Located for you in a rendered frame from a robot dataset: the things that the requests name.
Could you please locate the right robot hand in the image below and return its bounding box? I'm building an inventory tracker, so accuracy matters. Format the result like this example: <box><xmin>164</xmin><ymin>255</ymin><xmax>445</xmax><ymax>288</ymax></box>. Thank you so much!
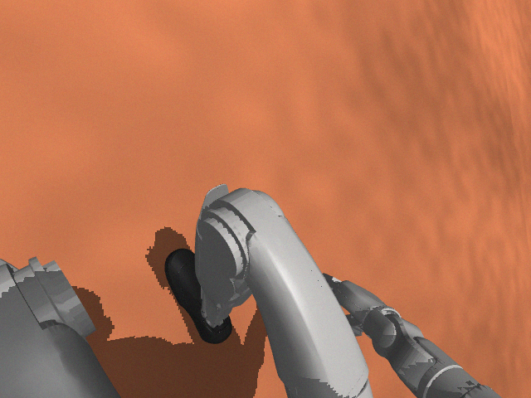
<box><xmin>323</xmin><ymin>273</ymin><xmax>387</xmax><ymax>337</ymax></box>

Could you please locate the right robot arm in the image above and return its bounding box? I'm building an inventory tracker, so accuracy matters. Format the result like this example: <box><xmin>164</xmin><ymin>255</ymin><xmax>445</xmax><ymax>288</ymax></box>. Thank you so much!
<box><xmin>363</xmin><ymin>306</ymin><xmax>502</xmax><ymax>398</ymax></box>

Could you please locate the right robot foot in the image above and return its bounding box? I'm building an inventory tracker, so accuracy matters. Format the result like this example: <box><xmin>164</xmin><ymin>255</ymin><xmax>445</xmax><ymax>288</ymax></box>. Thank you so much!
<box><xmin>164</xmin><ymin>249</ymin><xmax>232</xmax><ymax>344</ymax></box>

